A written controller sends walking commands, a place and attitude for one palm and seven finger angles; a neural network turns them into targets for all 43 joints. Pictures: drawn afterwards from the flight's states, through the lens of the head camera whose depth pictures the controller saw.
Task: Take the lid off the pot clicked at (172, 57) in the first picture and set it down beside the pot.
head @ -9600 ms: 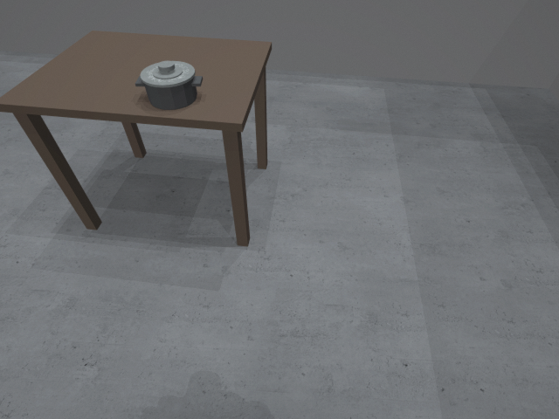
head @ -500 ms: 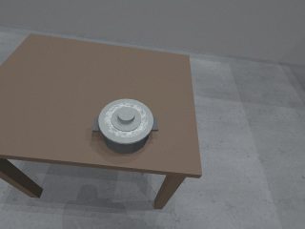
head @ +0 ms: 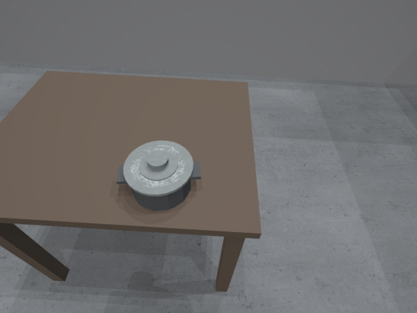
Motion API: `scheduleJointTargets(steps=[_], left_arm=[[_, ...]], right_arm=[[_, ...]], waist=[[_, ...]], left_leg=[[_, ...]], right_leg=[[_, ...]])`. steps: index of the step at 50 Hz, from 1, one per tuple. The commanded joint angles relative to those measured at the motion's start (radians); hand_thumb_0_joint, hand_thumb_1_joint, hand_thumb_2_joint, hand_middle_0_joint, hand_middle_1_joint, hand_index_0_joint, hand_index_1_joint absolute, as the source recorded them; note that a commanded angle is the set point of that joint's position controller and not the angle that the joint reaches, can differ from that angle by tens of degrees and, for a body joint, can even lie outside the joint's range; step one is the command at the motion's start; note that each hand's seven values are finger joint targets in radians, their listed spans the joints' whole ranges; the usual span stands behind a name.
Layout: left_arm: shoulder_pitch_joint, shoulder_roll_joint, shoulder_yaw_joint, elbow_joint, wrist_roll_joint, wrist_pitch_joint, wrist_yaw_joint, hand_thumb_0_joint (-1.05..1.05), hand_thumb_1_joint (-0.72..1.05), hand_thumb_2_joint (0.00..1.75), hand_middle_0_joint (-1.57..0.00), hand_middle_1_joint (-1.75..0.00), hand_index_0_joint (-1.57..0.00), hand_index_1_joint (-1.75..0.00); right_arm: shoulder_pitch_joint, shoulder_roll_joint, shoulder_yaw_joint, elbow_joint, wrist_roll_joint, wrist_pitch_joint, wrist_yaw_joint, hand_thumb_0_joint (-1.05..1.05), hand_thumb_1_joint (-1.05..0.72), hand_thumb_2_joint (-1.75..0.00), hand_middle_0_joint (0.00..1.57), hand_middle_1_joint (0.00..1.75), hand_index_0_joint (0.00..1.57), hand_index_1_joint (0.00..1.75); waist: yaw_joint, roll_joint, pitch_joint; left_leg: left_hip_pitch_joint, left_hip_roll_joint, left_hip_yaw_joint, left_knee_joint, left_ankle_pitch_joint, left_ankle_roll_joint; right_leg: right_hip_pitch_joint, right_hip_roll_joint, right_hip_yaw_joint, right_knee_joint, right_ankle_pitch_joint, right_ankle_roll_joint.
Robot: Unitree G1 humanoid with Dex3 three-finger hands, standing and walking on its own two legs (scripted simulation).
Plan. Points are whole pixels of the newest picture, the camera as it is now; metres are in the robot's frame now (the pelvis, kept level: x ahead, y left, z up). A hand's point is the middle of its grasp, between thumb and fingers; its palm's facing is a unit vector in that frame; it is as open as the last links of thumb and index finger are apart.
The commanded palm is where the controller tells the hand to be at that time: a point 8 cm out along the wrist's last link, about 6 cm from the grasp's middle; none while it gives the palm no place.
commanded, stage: come to a stop and stand still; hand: left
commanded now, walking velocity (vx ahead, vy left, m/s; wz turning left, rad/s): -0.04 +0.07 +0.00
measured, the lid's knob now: (157, 159) +0.44 +0.15 +0.01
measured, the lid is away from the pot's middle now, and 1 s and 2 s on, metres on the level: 0.00 0.00 0.00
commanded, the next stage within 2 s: look again from close up in 1.24 s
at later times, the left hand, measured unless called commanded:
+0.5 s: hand out of the picture +0.03 +0.23 -0.17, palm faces -0.03 -0.96 -0.28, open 7.4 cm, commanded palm none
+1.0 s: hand out of the picture +0.03 +0.17 -0.17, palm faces -0.05 -0.97 -0.22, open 7.3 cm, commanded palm none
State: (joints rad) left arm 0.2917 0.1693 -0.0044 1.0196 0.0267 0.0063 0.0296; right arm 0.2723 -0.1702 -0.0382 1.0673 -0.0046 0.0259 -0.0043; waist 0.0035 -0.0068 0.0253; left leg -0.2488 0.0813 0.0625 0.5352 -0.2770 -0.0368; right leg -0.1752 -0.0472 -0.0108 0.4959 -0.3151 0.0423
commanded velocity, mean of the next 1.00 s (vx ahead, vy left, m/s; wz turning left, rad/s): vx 0.00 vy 0.00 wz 0.00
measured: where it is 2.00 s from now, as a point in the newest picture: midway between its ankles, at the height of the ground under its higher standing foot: outside the picture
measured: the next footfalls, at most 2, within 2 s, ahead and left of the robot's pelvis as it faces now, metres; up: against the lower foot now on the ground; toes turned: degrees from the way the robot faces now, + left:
none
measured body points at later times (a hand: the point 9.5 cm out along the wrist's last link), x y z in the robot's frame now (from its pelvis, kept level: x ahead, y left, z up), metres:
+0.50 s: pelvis +0.00 +0.03 -0.01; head +0.01 +0.01 +0.44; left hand +0.03 +0.28 -0.15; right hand +0.03 -0.20 -0.16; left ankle +0.00 +0.14 -0.73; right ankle -0.03 -0.15 -0.73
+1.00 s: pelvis +0.01 -0.01 +0.00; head +0.03 -0.01 +0.45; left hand +0.03 +0.22 -0.16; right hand +0.02 -0.24 -0.16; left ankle +0.00 +0.14 -0.73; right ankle -0.03 -0.15 -0.73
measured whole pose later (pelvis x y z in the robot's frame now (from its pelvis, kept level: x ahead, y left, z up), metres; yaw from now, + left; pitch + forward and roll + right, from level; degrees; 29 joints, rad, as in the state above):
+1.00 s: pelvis +0.01 -0.01 +0.00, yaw -2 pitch +1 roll +1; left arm 0.28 0.18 -0.02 1.03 0.02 0.00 0.03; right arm 0.25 -0.18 -0.02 1.05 -0.01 0.00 -0.01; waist 0.00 -0.01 0.04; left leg -0.24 0.08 0.10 0.52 -0.28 -0.05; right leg -0.22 -0.04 0.04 0.56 -0.35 0.03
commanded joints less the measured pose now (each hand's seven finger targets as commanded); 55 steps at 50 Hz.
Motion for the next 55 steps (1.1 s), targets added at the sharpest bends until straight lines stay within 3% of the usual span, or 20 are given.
scheduleJointTargets(steps=[1, 3, 5, 6, 7, 8, 9, 10, 11, 12, 14, 16, 18, 22, 35, 39, 45, 49, 55], left_arm=[[0.043, 0.15, 0.038, -0.038, -0.01, -0.022, 0.008, 0.0, 0.9, 0.9, -0.2, -0.3, -0.2, -0.3], [0.056, 0.129, 0.032, -0.034, -0.012, -0.024, 0.01, 0.0, 0.9, 0.9, -0.2, -0.3, -0.2, -0.3], [0.062, 0.116, 0.028, -0.029, -0.014, -0.024, 0.011, 0.0, 0.9, 0.9, -0.2, -0.3, -0.2, -0.3], [0.114, 0.145, 0.032, 0.019, -0.009, -0.034, 0.048, 0.0, 0.9, 0.9, -0.2, -0.3, -0.2, -0.3], [0.042, 0.208, 0.042, -0.038, -0.004, -0.048, 0.037, 0.0, 0.9, 0.9, -0.2, -0.3, -0.2, -0.3], [0.008, 0.19, 0.039, -0.049, -0.007, -0.044, 0.026, 0.0, 0.9, 0.9, -0.2, -0.3, -0.2, -0.3], [0.005, 0.161, 0.035, -0.049, -0.007, -0.037, 0.024, 0.0, 0.9, 0.9, -0.2, -0.3, -0.2, -0.3], [0.013, 0.141, 0.032, -0.052, -0.011, -0.024, 0.017, 0.0, 0.9, 0.9, -0.2, -0.3, -0.2, -0.3], [0.034, 0.113, 0.027, -0.049, -0.011, -0.017, 0.016, 0.0, 0.9, 0.9, -0.2, -0.3, -0.2, -0.3], [0.045, 0.093, 0.02, -0.04, -0.01, -0.013, 0.017, 0.0, 0.9, 0.9, -0.2, -0.3, -0.2, -0.3], [0.063, 0.082, 0.011, -0.024, -0.008, -0.014, 0.015, 0.0, 0.9, 0.9, -0.2, -0.3, -0.2, -0.3], [0.037, 0.104, 0.011, -0.025, -0.008, -0.018, 0.01, 0.0, 0.9, 0.9, -0.2, -0.3, -0.2, -0.3], [0.013, 0.117, 0.012, -0.033, -0.007, -0.019, 0.011, 0.0, 0.9, 0.9, -0.2, -0.3, -0.2, -0.3], [0.028, 0.126, 0.017, -0.04, -0.008, -0.012, 0.013, 0.0, 0.9, 0.9, -0.2, -0.3, -0.2, -0.3], [0.027, 0.156, 0.019, -0.045, -0.008, -0.019, 0.009, 0.0, 0.9, 0.9, -0.2, -0.3, -0.2, -0.3], [0.034, 0.148, 0.018, -0.039, -0.008, -0.024, 0.011, 0.0, 0.9, 0.9, -0.2, -0.3, -0.2, -0.3], [0.035, 0.142, 0.016, -0.026, -0.01, -0.025, 0.009, 0.0, 0.9, 0.9, -0.2, -0.3, -0.2, -0.3], [0.039, 0.138, 0.016, -0.02, -0.01, -0.029, 0.01, 0.0, 0.9, 0.9, -0.2, -0.3, -0.2, -0.3], [0.036, 0.134, 0.014, -0.014, -0.012, -0.028, 0.009, 0.0, 0.9, 0.9, -0.2, -0.3, -0.2, -0.3]], right_arm=[[0.028, -0.069, -0.003, -0.045, 0.002, -0.035, -0.005, 0.0, -0.9, -0.9, 0.2, 0.3, 0.2, 0.3], [0.04, -0.076, -0.002, -0.04, 0.005, -0.043, -0.008, 0.0, -0.9, -0.9, 0.2, 0.3, 0.2, 0.3], [0.053, -0.074, 0.0, -0.032, 0.007, -0.05, -0.012, 0.0, -0.9, -0.9, 0.2, 0.3, 0.2, 0.3], [-0.065, -0.124, 0.001, -0.12, 0.006, -0.053, -0.009, 0.0, -0.9, -0.9, 0.2, 0.3, 0.2, 0.3], [0.016, -0.068, 0.0, -0.129, 0.0, -0.037, 0.0, 0.0, -0.9, -0.9, 0.2, 0.3, 0.2, 0.3], [0.028, -0.073, 0.001, -0.122, -0.004, -0.038, -0.001, 0.0, -0.9, -0.9, 0.2, 0.3, 0.2, 0.3], [0.067, -0.099, 0.002, -0.118, -0.007, -0.045, 0.0, 0.0, -0.9, -0.9, 0.2, 0.3, 0.2, 0.3], [0.069, -0.126, -0.004, -0.124, -0.011, -0.048, -0.002, 0.0, -0.9, -0.9, 0.2, 0.3, 0.2, 0.3], [0.06, -0.155, -0.011, -0.133, -0.01, -0.045, -0.006, 0.0, -0.9, -0.9, 0.2, 0.3, 0.2, 0.3], [0.049, -0.159, -0.011, -0.136, -0.012, -0.042, -0.01, 0.0, -0.9, -0.9, 0.2, 0.3, 0.2, 0.3], [0.018, -0.137, -0.005, -0.145, -0.01, -0.039, -0.01, 0.0, -0.9, -0.9, 0.2, 0.3, 0.2, 0.3], [0.015, -0.123, -0.001, -0.149, -0.011, -0.036, -0.007, 0.0, -0.9, -0.9, 0.2, 0.3, 0.2, 0.3], [0.036, -0.124, -0.001, -0.143, -0.01, -0.037, -0.005, 0.0, -0.9, -0.9, 0.2, 0.3, 0.2, 0.3], [0.029, -0.143, -0.001, -0.135, -0.011, -0.046, -0.007, 0.0, -0.9, -0.9, 0.2, 0.3, 0.2, 0.3], [0.004, -0.119, 0.003, -0.114, -0.005, -0.043, -0.007, 0.0, -0.9, -0.9, 0.2, 0.3, 0.2, 0.3], [0.011, -0.118, 0.004, -0.098, -0.005, -0.046, -0.009, 0.0, -0.9, -0.9, 0.2, 0.3, 0.2, 0.3], [0.01, -0.105, 0.008, -0.07, -0.003, -0.045, -0.012, 0.0, -0.9, -0.9, 0.2, 0.3, 0.2, 0.3], [0.023, -0.105, 0.008, -0.056, -0.003, -0.047, -0.015, 0.0, -0.9, -0.9, 0.2, 0.3, 0.2, 0.3], [0.02, -0.095, 0.011, -0.034, -0.003, -0.047, -0.016, 0.0, -0.9, -0.9, 0.2, 0.3, 0.2, 0.3]], waist=[[0.012, -0.056, 0.029], [0.014, -0.026, -0.019], [0.013, 0.001, -0.04], [0.027, 0.038, 0.03], [-0.032, 0.02, -0.045], [-0.029, 0.093, -0.033], [-0.034, 0.13, -0.057], [-0.017, 0.213, -0.094], [-0.012, 0.255, -0.079], [-0.001, 0.237, -0.048], [0.018, 0.098, -0.002], [0.007, 0.008, 0.032], [-0.011, -0.023, 0.041], [0.001, 0.035, 0.021], [-0.003, -0.029, 0.008], [-0.007, -0.022, -0.032], [-0.004, -0.019, 0.001], [-0.007, -0.012, -0.035], [-0.002, -0.011, 0.003]], left_leg=[[0.047, 0.005, -0.005, -0.057, 0.178, 0.032], [0.09, 0.025, -0.019, -0.065, 0.292, 0.045], [0.106, 0.035, -0.029, -0.076, 0.34, 0.057], [0.008, 0.034, -0.007, 0.12, 0.245, 0.014], [-0.001, -0.017, -0.011, 0.055, 0.006, 0.024], [0.028, -0.01, -0.017, -0.016, 0.054, 0.033], [0.033, 0.034, -0.056, -0.033, 0.186, 0.05], [0.053, 0.081, -0.108, -0.081, 0.223, 0.076], [0.035, 0.118, -0.169, -0.126, 0.214, 0.103], [0.004, 0.125, -0.182, -0.147, 0.182, 0.116], [-0.045, 0.085, -0.132, -0.112, 0.09, 0.103], [-0.032, 0.046, -0.102, -0.099, 0.018, 0.076], [-0.01, 0.033, -0.083, -0.093, 0.034, 0.066], [0.006, 0.053, -0.088, -0.122, 0.115, 0.073], [0.068, 0.028, -0.019, -0.079, 0.121, 0.054], [0.095, 0.031, -0.011, -0.058, 0.186, 0.047], [0.091, 0.037, -0.004, -0.072, 0.187, 0.044], [0.108, 0.038, -0.004, -0.062, 0.228, 0.039], [0.105, 0.044, -0.002, -0.084, 0.217, 0.039]], right_leg=[[-0.062, -0.105, 0.085, -0.116, 0.296, -0.077], [-0.047, -0.085, 0.055, -0.073, 0.35, -0.063], [-0.028, -0.067, 0.039, -0.071, 0.322, -0.054], [-0.065, -0.139, 0.136, -0.095, 0.583, -0.06], [-0.049, -0.167, 0.137, -0.065, 0.392, -0.094], [-0.08, -0.126, 0.102, -0.015, 0.255, -0.097], [-0.078, -0.061, 0.036, 0.036, 0.151, -0.082], [-0.091, -0.012, -0.021, 0.084, 0.017, -0.063], [-0.104, 0.02, -0.044, 0.114, -0.082, -0.053], [-0.107, 0.025, -0.05, 0.117, -0.106, -0.054], [-0.09, 0.005, -0.019, 0.044, -0.032, -0.062], [-0.14, -0.02, 0.046, -0.001, -0.003, -0.073], [-0.162, -0.031, 0.063, -0.006, 0.024, -0.07], [-0.134, -0.019, 0.039, 0.03, 0.061, -0.055], [-0.143, -0.051, 0.096, -0.033, 0.168, -0.055], [-0.119, -0.056, 0.103, -0.027, 0.235, -0.059], [-0.119, -0.052, 0.097, -0.045, 0.254, -0.061], [-0.089, -0.056, 0.102, -0.043, 0.304, -0.065], [-0.099, -0.052, 0.09, -0.06, 0.292, -0.065]])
